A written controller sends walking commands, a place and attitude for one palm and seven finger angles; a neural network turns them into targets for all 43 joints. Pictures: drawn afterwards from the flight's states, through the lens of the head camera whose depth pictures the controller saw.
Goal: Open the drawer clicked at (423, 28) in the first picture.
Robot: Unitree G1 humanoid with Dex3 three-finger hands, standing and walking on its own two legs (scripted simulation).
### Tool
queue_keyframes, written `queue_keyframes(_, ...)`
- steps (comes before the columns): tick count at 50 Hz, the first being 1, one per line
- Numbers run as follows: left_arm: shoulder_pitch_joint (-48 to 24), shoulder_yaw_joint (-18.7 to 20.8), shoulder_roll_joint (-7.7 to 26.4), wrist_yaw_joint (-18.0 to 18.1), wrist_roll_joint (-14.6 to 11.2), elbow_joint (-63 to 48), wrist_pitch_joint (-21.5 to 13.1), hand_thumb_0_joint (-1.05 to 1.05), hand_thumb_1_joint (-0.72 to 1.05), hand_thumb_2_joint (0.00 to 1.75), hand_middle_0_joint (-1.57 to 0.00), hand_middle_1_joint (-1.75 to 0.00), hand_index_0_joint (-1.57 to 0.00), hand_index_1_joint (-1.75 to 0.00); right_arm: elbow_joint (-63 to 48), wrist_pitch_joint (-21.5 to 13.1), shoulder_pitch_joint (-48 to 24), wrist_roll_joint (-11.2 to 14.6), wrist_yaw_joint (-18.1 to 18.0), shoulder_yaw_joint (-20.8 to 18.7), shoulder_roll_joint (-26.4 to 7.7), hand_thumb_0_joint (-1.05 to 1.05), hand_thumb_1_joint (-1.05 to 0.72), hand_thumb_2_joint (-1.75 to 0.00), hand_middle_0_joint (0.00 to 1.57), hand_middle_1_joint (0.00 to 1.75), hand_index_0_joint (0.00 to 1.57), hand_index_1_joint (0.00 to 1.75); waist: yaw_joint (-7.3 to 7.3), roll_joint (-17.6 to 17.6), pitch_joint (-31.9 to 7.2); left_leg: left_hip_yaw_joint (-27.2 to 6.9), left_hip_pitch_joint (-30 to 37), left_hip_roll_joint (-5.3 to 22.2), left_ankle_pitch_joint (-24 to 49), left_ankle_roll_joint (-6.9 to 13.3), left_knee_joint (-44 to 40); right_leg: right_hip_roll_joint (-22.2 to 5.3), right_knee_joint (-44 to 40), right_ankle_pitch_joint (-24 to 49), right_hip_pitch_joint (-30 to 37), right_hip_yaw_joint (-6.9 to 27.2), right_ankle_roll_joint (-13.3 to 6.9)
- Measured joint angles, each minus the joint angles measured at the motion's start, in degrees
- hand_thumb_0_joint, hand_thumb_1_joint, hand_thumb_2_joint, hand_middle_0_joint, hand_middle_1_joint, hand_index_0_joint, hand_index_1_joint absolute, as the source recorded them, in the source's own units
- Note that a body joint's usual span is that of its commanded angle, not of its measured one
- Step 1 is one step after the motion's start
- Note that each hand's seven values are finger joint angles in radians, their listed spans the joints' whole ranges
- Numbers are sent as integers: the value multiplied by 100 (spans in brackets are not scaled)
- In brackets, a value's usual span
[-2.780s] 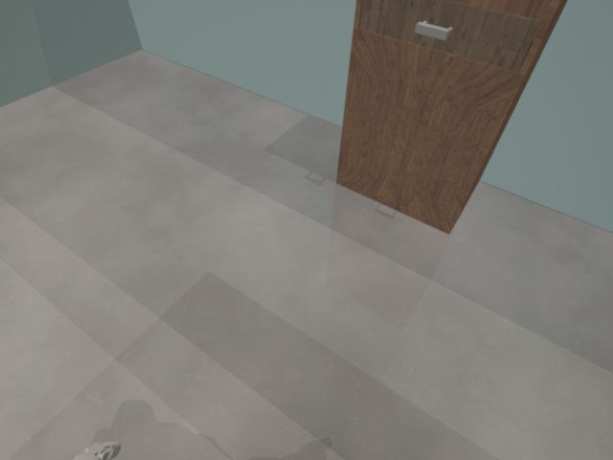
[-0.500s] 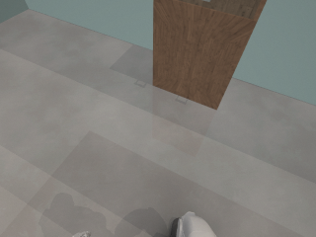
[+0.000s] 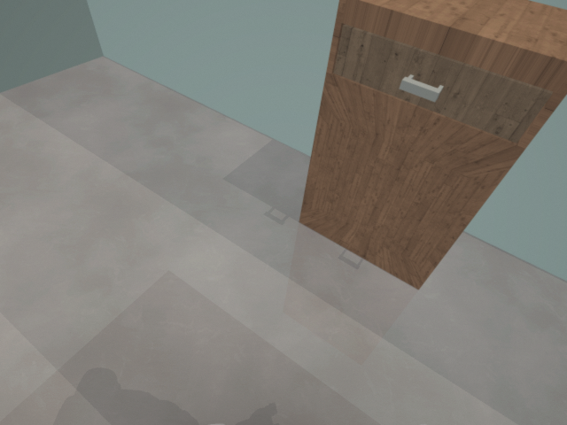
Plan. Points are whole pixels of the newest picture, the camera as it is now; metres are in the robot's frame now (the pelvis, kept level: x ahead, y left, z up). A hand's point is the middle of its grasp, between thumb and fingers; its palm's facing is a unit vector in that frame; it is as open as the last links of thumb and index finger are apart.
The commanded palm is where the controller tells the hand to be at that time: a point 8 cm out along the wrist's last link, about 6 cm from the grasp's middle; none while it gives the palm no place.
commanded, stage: turn to face it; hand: left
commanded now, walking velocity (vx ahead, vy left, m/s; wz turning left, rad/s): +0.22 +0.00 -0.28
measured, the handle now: (422, 86) +0.93 -0.30 +0.06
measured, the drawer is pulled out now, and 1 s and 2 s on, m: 0.00 0.00 0.00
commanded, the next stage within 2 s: take the last steps up to it in 0.94 s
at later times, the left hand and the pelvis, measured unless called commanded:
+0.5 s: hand (211, 358) +0.25 +0.14 -0.16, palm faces -0.16 -0.95 -0.28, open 7.4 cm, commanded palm none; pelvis +0.13 -0.04 +0.00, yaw -12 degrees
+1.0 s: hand (206, 326) +0.31 +0.16 -0.16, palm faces -0.34 -0.92 -0.18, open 7.4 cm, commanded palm none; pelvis +0.17 +0.00 +0.02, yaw -24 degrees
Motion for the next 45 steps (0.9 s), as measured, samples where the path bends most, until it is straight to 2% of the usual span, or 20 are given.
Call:
queue_keyframes(3, -15, -2, 6, -8, -14, 92, 127, 0, 91, 89, -20, -30, -20, -30, 17, -92, 46, -4, -103, 97, 111, 0, -92, -90, 19, 30, 20, 30, -1, -83, 118, 170, 266, -82, -181, 91, 28, 13, 2264, -188, -921, 451, -85)
queue_keyframes(4, -51, 4, 7, -16, -10, 101, 142, 0, 91, 89, -20, -30, -20, -30, 56, -101, 111, -1, -135, 127, 161, 0, -92, -90, 19, 30, 20, 30, -5, -96, 140, 218, 421, -106, -161, 72, -127, -5, 2711, -47, -1199, 502, -76)
queue_keyframes(6, -144, 17, -8, -15, -5, 63, 173, 1, 91, 90, -20, -30, -20, -30, 167, -110, 261, 31, -228, 123, 247, 0, -93, -90, 20, 30, 20, 30, 3, -107, 172, 322, 743, -149, -98, 54, -503, -68, 3026, 218, -1653, 563, -29)
queue_keyframes(10, -363, 51, -111, -27, 7, -130, 283, 0, 91, 90, -20, -30, -19, -30, 394, -42, 529, 48, -299, 100, 156, -1, -96, -90, 20, 30, 20, 30, -8, -44, 217, 518, 1239, -165, -50, 6, -1050, -194, 2414, 610, -2148, 553, 75)
queue_keyframes(14, -631, 96, -193, -59, 16, -323, 390, 0, 91, 90, -20, -30, -19, -30, 554, 102, 712, 39, -285, 80, 116, 0, -95, -90, 20, 30, 20, 30, -71, 53, 327, 727, 1521, -86, -245, -120, -1092, -227, 1344, 884, -2169, 422, 115)
queue_keyframes(19, -853, 143, -107, -92, 33, -534, 376, 1, 92, 90, -20, -30, -20, -30, 587, 274, 891, 42, -258, 8, 78, 0, -93, -90, 20, 30, 20, 30, -200, 235, 457, 983, 1621, 215, -926, -402, -317, -63, 116, 1277, -1615, 214, 23)
queue_keyframes(20, -875, 143, -49, -92, 46, -597, 309, 1, 92, 90, -20, -30, -20, -30, 568, 310, 948, 62, -240, 1, 80, 0, -92, -90, 20, 30, 20, 30, -214, 227, 438, 980, 1444, 303, -1114, -440, 169, -54, -82, 1619, -1511, 231, -100)
queue_keyframes(21, -956, 144, -40, -67, 28, -627, 248, 1, 92, 90, -20, -30, -20, -30, 561, 373, 910, 82, -231, -6, 51, 0, -92, -90, 20, 30, 20, 30, -215, 305, 490, 741, 1142, 372, -1405, -474, 899, 13, 127, 1518, -1591, 217, -245)
queue_keyframes(23, -1094, 124, -55, -1, -23, -704, 214, 0, 92, 90, -20, -30, -20, -30, 527, 511, 757, 117, -257, -14, -9, 1, -92, -90, 20, 30, 20, 30, -217, 418, 584, 138, 514, 272, -1732, -497, 2222, 132, 310, 1157, -1604, 213, -434)
queue_keyframes(26, -1193, 104, -73, 79, -37, -791, 295, 0, 91, 89, -20, -30, -20, -30, 400, 605, 478, 90, -258, -18, -55, 1, -92, -90, 20, 30, 20, 30, -187, 428, 560, -262, -163, 136, -1349, -523, 3053, 271, -66, 1224, -1447, 313, -452)
queue_keyframes(31, -1230, 60, -95, 74, -9, -829, 365, 0, 91, 89, -20, -30, -20, -30, 57, 585, 130, 57, -231, 1, -84, 1, -91, -90, 20, 30, 20, 30, -175, 316, 333, -457, -519, 41, -876, -571, 2541, 404, -708, 1554, -1258, 564, -476)
queue_keyframes(37, -1175, 39, -113, 19, 19, -912, 397, 0, 90, 89, -20, -30, -20, -30, -171, 579, -96, 81, -228, 20, -114, 0, -91, -90, 20, 30, 20, 30, -70, 209, 138, -567, -227, -115, -896, -550, 1564, 537, -965, 1686, -1186, 862, -398)
queue_keyframes(40, -1128, 47, -75, 8, 29, -941, 437, 0, 90, 89, -20, -30, -20, -30, -241, 550, -118, 113, -246, 45, -108, 0, -91, -90, 20, 30, 20, 30, -15, 135, 90, -564, 99, -238, -963, -478, 910, 590, -965, 1701, -1217, 998, -325)
queue_keyframes(43, -1049, 72, -5, 18, -2, -946, 500, 0, 90, 89, -21, -30, -20, -30, -306, 454, -26, 138, -272, 92, -96, 0, -91, -90, 20, 30, 20, 30, -26, 83, 38, -512, 657, -321, -528, -378, -258, 665, -814, 1648, -1321, 1103, -203)
queue_keyframes(44, -1037, 89, 47, 16, -25, -935, 530, 0, 90, 89, -21, -30, -20, -30, -299, 415, 17, 124, -284, 104, -56, 0, -91, -90, 20, 30, 20, 30, -53, -3, 41, -463, 719, -367, -454, -286, -398, 640, -641, 1495, -1398, 1152, -160)
queue_keyframes(45, -1024, 113, 92, 12, -34, -918, 565, 0, 90, 89, -20, -30, -20, -30, -308, 416, 75, 102, -285, 132, -17, 0, -91, -90, 20, 30, 20, 30, -61, -79, 54, -402, 730, -396, -454, -176, -383, 621, -306, 1029, -1514, 1184, -101)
